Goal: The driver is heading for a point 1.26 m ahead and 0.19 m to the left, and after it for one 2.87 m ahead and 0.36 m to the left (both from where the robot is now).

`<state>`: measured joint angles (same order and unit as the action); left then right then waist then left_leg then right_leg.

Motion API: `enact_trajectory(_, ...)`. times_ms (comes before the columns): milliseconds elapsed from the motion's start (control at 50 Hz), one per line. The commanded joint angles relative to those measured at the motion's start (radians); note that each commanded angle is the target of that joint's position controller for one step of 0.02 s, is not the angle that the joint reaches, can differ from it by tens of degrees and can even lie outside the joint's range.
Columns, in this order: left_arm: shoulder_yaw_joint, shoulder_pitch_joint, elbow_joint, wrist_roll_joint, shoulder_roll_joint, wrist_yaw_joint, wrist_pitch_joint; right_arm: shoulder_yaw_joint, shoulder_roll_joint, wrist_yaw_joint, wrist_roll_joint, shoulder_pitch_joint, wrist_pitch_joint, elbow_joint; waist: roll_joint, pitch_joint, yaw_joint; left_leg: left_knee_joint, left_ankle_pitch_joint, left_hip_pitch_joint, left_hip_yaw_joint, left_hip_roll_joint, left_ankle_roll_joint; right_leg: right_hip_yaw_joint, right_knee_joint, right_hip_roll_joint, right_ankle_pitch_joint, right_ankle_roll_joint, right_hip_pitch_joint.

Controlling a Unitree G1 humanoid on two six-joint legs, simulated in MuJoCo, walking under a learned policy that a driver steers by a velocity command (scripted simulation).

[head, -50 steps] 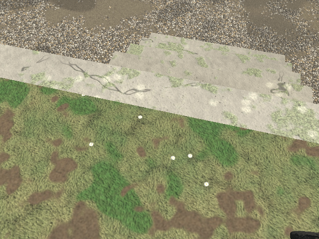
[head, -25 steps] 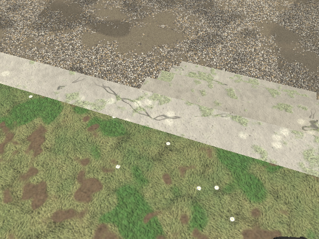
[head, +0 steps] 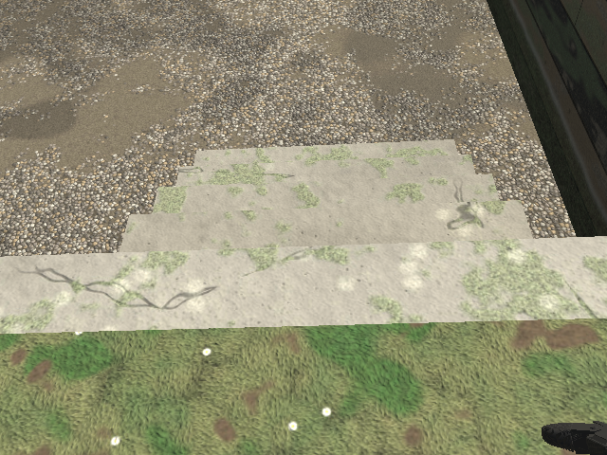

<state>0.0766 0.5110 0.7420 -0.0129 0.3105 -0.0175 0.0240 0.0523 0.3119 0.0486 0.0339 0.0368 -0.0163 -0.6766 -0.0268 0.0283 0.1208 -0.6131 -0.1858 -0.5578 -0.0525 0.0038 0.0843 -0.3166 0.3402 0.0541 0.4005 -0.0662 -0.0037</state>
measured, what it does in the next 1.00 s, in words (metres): walks ahead, turning left: left foot, then right foot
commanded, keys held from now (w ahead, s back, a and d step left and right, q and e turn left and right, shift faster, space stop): w+e+shift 0.06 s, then w+shift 0.26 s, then w+q+shift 0.68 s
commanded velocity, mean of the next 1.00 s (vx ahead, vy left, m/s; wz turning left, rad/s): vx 0.96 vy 0.00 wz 0.18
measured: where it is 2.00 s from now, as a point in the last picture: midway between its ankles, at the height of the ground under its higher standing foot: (344, 207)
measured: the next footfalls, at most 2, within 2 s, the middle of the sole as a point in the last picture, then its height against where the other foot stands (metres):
left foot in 0.04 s outside the picture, level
right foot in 0.48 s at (445, 440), level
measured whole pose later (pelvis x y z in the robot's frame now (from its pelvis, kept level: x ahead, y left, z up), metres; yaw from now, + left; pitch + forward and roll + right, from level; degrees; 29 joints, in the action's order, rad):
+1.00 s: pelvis +0.84 -0.04 -0.05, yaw +15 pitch -2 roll -1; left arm 0.01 0.29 0.83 -0.04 0.25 0.03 0.06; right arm 0.06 0.33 0.02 0.00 0.25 0.01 -0.77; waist -0.02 -0.09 -0.03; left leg -0.84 -0.33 -0.48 0.09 -0.15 -0.20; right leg 0.03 1.45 -0.02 0.42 0.04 0.21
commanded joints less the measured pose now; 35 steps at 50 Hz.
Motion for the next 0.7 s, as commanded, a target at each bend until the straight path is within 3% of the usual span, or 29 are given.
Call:
enact_trajectory(20, 0.057, -0.161, -0.08, -0.003, 0.216, 0.007, 0.029, 0.03, 0.126, -0.023, -0.017, 0.008, -0.04, 0.088, 0.207, -0.066, -0.145, 0.085, -0.054, 0.346, 0.028, -0.034, -0.038, -0.215, -0.037, -0.174, -0.235, -0.118, 0.284)
enact_trajectory(40, 0.052, -0.198, -0.08, 0.0, 0.202, 0.001, 0.041, 0.053, 0.181, -0.043, -0.011, 0.225, -0.053, 0.035, 0.13, 0.038, -0.26, 0.092, -0.07, 0.631, 0.003, -0.007, -0.066, -0.147, 0.207, -0.098, -0.372, -0.083, 0.386)
enact_trajectory(60, 0.029, -0.206, -0.096, 0.0, 0.121, -0.002, 0.052, 0.08, 0.282, -0.068, 0.011, 0.466, -0.057, 0.003, -0.089, 0.227, -0.354, 0.155, -0.454, 0.891, -0.198, 0.2, -0.085, 0.019, 0.589, 0.022, -0.267, -0.057, 0.5)
enact_trajectory(80, -0.005, -0.162, -0.16, 0.04, 0.008, -0.002, 0.056, 0.09, 0.373, -0.07, 0.031, 0.455, -0.053, 0.001, -0.449, 0.275, -0.267, 0.438, -0.88, 0.945, -0.776, 0.413, -0.137, 0.112, 0.858, 0.118, 0.185, -0.032, 0.751)
enact_trajectory(100, -0.013, -0.157, -0.111, 0.023, 0.051, 0.006, 0.039, 0.069, 0.262, -0.065, 0.031, 0.303, -0.049, 0.024, -0.261, 0.132, -0.199, 0.442, -0.845, 0.775, -0.822, 0.418, -0.172, 0.138, 0.979, 0.018, 0.042, -0.047, 0.802)
enact_trajectory(120, -0.005, -0.198, -0.091, -0.002, 0.087, -0.004, 0.033, 0.046, 0.164, -0.06, 0.028, 0.254, -0.047, 0.034, -0.103, 0.059, -0.186, 0.398, -0.697, 0.675, -0.66, 0.377, -0.181, 0.168, 0.97, -0.029, -0.059, -0.051, 0.78)
enact_trajectory(140, -0.004, -0.222, -0.081, -0.02, 0.092, -0.021, 0.03, 0.033, 0.117, -0.056, 0.027, 0.259, -0.049, 0.01, -0.026, 0.014, -0.173, 0.391, -0.545, 0.599, -0.5, 0.322, -0.189, 0.182, 0.923, -0.065, -0.113, -0.046, 0.746)
enact_trajectory(160, -0.008, -0.257, -0.082, -0.031, 0.078, -0.035, 0.028, 0.022, 0.092, -0.055, 0.027, 0.279, -0.057, -0.012, -0.042, -0.025, -0.17, 0.409, -0.439, 0.551, -0.385, 0.269, -0.19, 0.182, 0.888, -0.083, -0.131, -0.04, 0.737)
enact_trajectory(200, -0.023, -0.294, -0.094, -0.032, 0.05, -0.052, 0.018, 0.009, 0.057, -0.048, 0.017, 0.332, -0.079, -0.063, -0.102, -0.077, -0.161, 0.438, -0.306, 0.521, -0.286, 0.229, -0.197, 0.163, 0.841, -0.082, -0.151, -0.028, 0.755)
enact_trajectory(240, -0.032, -0.356, -0.113, -0.03, 0.043, -0.059, 0.011, 0.005, 0.052, -0.039, 0.003, 0.377, -0.097, -0.098, -0.087, -0.109, -0.155, 0.458, -0.173, 0.547, -0.213, 0.23, -0.21, 0.158, 0.819, -0.066, -0.178, -0.023, 0.833)
enact_trajectory(300, -0.047, -0.503, -0.171, -0.038, 0.051, -0.067, 0.017, 0.0, 0.067, -0.037, -0.005, 0.406, -0.107, -0.126, -0.058, -0.157, -0.151, 0.508, 0.071, 0.527, -0.069, 0.22, -0.22, 0.202, 0.672, -0.052, -0.25, -0.004, 0.876)
enact_trajectory(340, -0.068, -0.599, -0.209, -0.037, 0.038, -0.081, 0.024, -0.006, 0.072, -0.039, -0.011, 0.415, -0.109, -0.145, -0.048, -0.181, -0.151, 0.578, 0.214, 0.429, 0.023, 0.192, -0.214, 0.322, 0.476, -0.059, -0.318, -0.009, 0.722)
enact_trajectory(360, -0.08, -0.623, -0.215, -0.036, 0.019, -0.087, 0.028, -0.009, 0.08, -0.038, -0.023, 0.442, -0.108, -0.164, -0.033, -0.175, -0.157, 0.61, 0.32, 0.395, 0.028, 0.187, -0.223, 0.39, 0.418, -0.063, -0.347, -0.022, 0.621)
enact_trajectory(380, -0.088, -0.637, -0.222, -0.032, 0.008, -0.086, 0.034, -0.005, 0.113, -0.036, -0.021, 0.457, -0.108, -0.18, -0.049, -0.192, -0.15, 0.603, 0.459, 0.382, 0.02, 0.211, -0.234, 0.406, 0.372, -0.065, -0.353, -0.035, 0.538)
enact_trajectory(400, -0.085, -0.618, -0.212, -0.032, 0.022, -0.077, 0.035, 0.0, 0.145, -0.035, -0.022, 0.456, -0.107, -0.194, -0.043, -0.172, -0.128, 0.553, 0.691, 0.426, 0.04, 0.213, -0.235, 0.416, 0.342, -0.038, -0.334, -0.048, 0.47)
enact_trajectory(420, -0.074, -0.56, -0.192, -0.036, 0.047, -0.059, 0.034, 0.008, 0.186, -0.038, -0.024, 0.459, -0.105, -0.205, -0.063, -0.112, -0.091, 0.45, 0.954, 0.48, 0.054, 0.218, -0.231, 0.419, 0.333, 0.001, -0.287, -0.056, 0.372)
enact_trajectory(440, -0.055, -0.414, -0.149, -0.039, 0.089, -0.037, 0.033, 0.014, 0.219, -0.045, -0.022, 0.454, -0.099, -0.212, -0.087, -0.016, -0.015, 0.265, 1.095, 0.487, 0.058, 0.223, -0.222, 0.404, 0.329, 0.032, -0.219, -0.064, 0.198)
enact_trajectory(460, -0.031, -0.195, -0.082, -0.039, 0.131, -0.016, 0.033, 0.014, 0.233, -0.051, -0.027, 0.428, -0.089, -0.212, -0.08, 0.089, 0.101, 0.0, 1.036, 0.403, 0.062, 0.199, -0.205, 0.365, 0.261, 0.019, -0.234, -0.07, -0.058)
enact_trajectory(480, 0.001, -0.044, -0.038, -0.059, 0.217, 0.01, 0.032, -0.001, 0.171, -0.049, -0.025, 0.436, -0.09, -0.193, -0.018, 0.201, 0.142, -0.327, 0.675, 0.2, 0.073, 0.129, -0.193, 0.197, 0.255, -0.148, -0.026, -0.068, -0.313)
enact_trajectory(500, 0.015, -0.031, -0.046, -0.083, 0.279, 0.021, 0.046, -0.034, -0.016, -0.043, -0.04, 0.541, -0.087, -0.157, 0.234, 0.346, 0.018, -0.708, -0.3, -0.051, 0.016, 0.009, -0.189, -0.254, 0.151, -0.472, 0.318, -0.097, -0.489)
enact_trajectory(520, 0.011, -0.059, -0.058, -0.055, 0.247, 0.02, 0.037, -0.007, 0.094, -0.047, -0.055, 0.465, -0.077, -0.129, 0.159, 0.358, 0.048, -0.812, -0.22, -0.116, -0.055, -0.01, -0.205, -0.486, -0.05, -0.513, 0.392, -0.098, -0.361)
enact_trajectory(540, -0.004, -0.15, -0.034, -0.042, 0.169, 0.021, 0.037, 0.006, 0.113, -0.047, -0.053, 0.394, -0.067, -0.119, 0.116, 0.142, -0.008, -0.781, -0.095, -0.163, -0.048, 0.046, -0.204, -0.291, -0.051, -0.445, 0.279, -0.087, -0.203)
enact_trajectory(560, -0.012, -0.194, -0.026, -0.041, 0.112, 0.015, 0.046, -0.003, 0.076, -0.041, -0.047, 0.381, -0.062, -0.124, 0.097, 0.044, -0.04, -0.749, -0.051, -0.148, -0.029, 0.075, -0.2, -0.157, -0.068, -0.41, 0.097, -0.087, -0.078)
enact_trajectory(600, -0.023, -0.218, -0.005, -0.03, 0.056, 0.016, 0.061, -0.006, 0.027, -0.026, -0.027, 0.42, -0.029, -0.157, 0.095, -0.028, -0.112, -0.713, -0.04, -0.076, -0.03, 0.114, -0.18, 0.063, -0.117, -0.334, -0.065, -0.051, 0.079)
enact_trajectory(620, -0.024, -0.204, 0.01, -0.021, 0.048, 0.013, 0.075, -0.006, 0.007, -0.019, -0.022, 0.416, -0.012, -0.15, 0.121, -0.045, -0.129, -0.705, -0.043, -0.07, -0.021, 0.124, -0.173, 0.119, -0.13, -0.335, -0.119, -0.049, 0.113)
enact_trajectory(660, -0.026, -0.174, 0.046, 0.004, 0.023, 0.009, 0.095, -0.006, -0.017, -0.012, -0.018, 0.325, 0.016, -0.114, 0.108, -0.116, -0.142, -0.688, -0.029, -0.156, -0.007, 0.145, -0.17, 0.244, -0.163, -0.317, -0.246, -0.025, 0.126)
enact_trajectory(700, -0.032, -0.171, 0.064, 0.005, 0.011, 0.013, 0.105, -0.012, -0.032, -0.005, -0.012, 0.212, 0.025, -0.063, 0.103, -0.165, -0.149, -0.615, 0.082, -0.192, 0.032, 0.137, -0.171, 0.39, -0.193, -0.27, -0.394, 0.006, 0.162)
